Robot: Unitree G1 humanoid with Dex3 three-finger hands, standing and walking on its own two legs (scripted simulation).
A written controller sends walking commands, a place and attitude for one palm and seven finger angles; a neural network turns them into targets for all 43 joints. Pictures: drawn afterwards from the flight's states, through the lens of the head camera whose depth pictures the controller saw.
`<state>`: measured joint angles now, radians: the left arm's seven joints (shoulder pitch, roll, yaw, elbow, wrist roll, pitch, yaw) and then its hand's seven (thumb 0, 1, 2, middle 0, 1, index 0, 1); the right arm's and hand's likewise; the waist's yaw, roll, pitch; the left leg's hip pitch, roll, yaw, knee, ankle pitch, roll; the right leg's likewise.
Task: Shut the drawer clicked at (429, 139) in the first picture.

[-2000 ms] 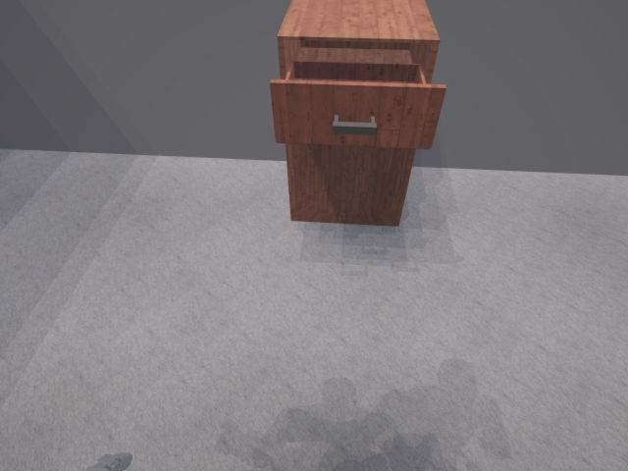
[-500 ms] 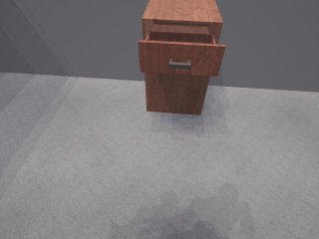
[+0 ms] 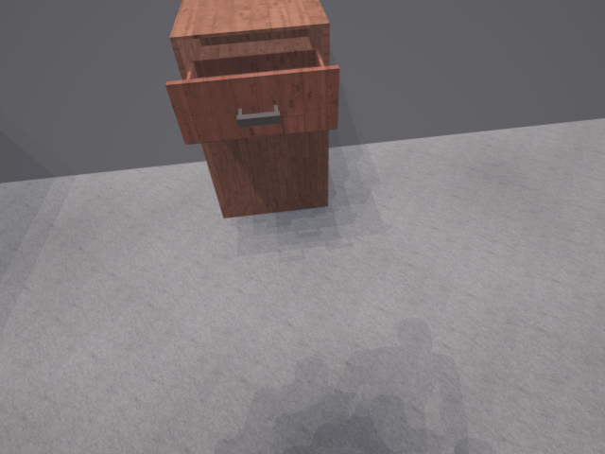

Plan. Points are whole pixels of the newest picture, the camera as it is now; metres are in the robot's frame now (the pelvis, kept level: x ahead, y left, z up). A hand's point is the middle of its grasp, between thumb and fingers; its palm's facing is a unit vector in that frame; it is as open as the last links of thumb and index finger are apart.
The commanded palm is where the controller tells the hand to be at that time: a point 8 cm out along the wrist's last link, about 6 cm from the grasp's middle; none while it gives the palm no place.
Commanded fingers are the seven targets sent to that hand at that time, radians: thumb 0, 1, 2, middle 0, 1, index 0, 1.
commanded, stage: walk to a spot facing it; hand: left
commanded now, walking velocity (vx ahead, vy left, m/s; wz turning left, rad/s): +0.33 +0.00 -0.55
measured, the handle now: (258, 114) +0.92 +0.20 -0.04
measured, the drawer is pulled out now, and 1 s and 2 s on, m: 0.30 0.30 0.30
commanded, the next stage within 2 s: none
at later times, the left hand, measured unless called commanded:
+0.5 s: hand out of the picture +0.12 +0.19 -0.15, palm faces -0.06 -0.98 -0.19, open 7.3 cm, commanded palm none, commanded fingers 0.00 0.90 0.90 -0.20 -0.30 -0.20 -0.30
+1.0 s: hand (264, 252) +0.53 +0.14 -0.15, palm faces -0.49 -0.86 -0.15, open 7.3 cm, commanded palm none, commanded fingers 0.00 0.90 0.90 -0.20 -0.30 -0.20 -0.30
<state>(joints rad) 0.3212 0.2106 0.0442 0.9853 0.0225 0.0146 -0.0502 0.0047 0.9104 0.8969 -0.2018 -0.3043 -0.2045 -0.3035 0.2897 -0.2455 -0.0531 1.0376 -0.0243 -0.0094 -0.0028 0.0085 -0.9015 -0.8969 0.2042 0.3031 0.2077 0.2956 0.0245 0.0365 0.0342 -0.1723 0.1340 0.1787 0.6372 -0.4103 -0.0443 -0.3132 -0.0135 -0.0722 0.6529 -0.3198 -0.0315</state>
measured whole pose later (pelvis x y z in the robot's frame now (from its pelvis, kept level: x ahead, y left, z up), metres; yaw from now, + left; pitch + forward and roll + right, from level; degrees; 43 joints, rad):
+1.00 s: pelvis +0.34 +0.04 +0.02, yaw -30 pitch -1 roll +0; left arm 0.12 0.21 0.08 0.92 0.03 0.05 -0.04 0.00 0.92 0.90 -0.19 -0.30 -0.20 -0.30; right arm 0.40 -0.17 -0.04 1.03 -0.02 -0.04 -0.03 0.01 -0.92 -0.90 0.20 0.30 0.20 0.29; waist -0.03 -0.04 0.08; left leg -0.07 0.05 0.36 0.43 -0.34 0.06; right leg -0.60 -0.07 -0.08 0.92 -0.17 0.02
